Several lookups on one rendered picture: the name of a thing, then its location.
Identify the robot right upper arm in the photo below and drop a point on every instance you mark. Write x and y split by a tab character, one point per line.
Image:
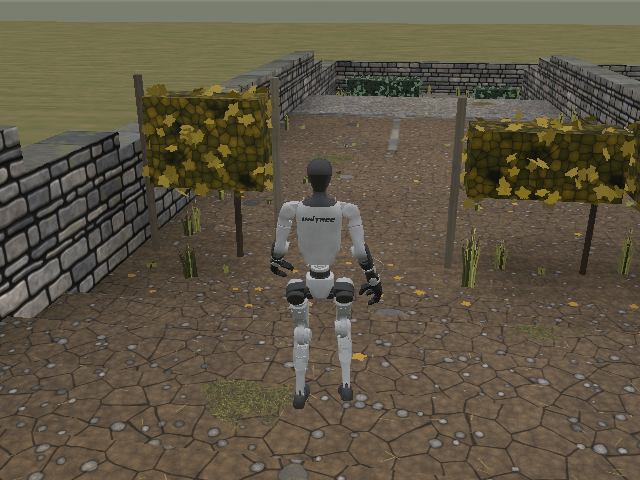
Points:
351	212

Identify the robot right hand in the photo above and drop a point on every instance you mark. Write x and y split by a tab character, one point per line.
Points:
377	290

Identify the robot left thigh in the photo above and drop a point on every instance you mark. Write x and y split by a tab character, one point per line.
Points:
299	304

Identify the robot left forearm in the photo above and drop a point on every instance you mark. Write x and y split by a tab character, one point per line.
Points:
276	259

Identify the robot left upper arm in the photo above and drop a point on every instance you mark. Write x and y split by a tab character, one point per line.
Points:
287	212

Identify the robot right foot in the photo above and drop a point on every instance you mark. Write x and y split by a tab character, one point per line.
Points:
345	393

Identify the robot right forearm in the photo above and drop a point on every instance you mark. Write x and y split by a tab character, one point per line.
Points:
368	268

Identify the robot left hand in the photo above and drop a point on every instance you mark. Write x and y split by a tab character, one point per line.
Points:
284	264

